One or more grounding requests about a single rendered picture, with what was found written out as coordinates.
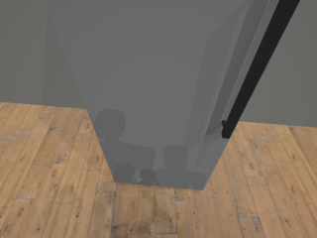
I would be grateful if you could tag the handle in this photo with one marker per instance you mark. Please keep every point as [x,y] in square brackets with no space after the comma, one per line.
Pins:
[275,29]

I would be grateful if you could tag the fridge door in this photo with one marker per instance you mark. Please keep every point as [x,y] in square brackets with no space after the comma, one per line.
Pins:
[158,77]

